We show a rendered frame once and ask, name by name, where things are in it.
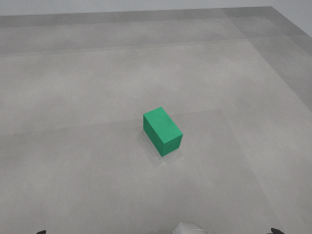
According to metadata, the carton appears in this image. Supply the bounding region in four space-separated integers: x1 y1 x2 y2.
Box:
143 107 183 157

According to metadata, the right robot thigh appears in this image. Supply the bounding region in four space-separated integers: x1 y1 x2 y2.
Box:
173 221 208 234

